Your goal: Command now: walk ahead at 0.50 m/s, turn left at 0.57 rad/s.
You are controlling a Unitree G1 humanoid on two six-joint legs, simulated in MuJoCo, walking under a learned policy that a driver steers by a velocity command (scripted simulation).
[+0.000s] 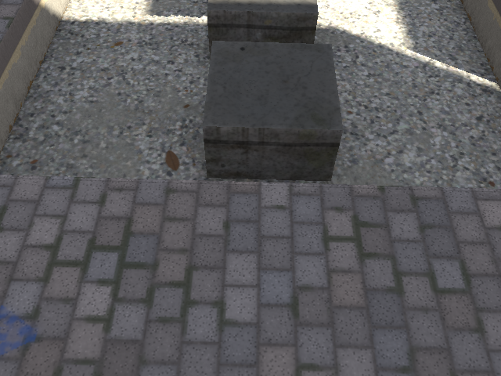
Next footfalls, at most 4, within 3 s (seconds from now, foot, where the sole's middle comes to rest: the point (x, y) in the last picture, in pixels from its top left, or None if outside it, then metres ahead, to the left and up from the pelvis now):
0.38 right None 0.41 -0.11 -0.77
0.86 left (223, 295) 0.66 0.09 -0.77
1.34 right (332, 241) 0.83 -0.23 -0.77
1.84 left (245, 210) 0.95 0.03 -0.77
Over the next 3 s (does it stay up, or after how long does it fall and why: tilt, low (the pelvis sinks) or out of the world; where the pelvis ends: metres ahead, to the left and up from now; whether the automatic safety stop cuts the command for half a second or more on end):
stays up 1.63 -0.04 0.00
